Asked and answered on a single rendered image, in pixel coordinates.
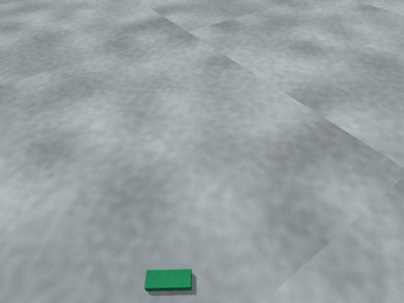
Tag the carton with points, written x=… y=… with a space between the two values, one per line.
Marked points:
x=168 y=280

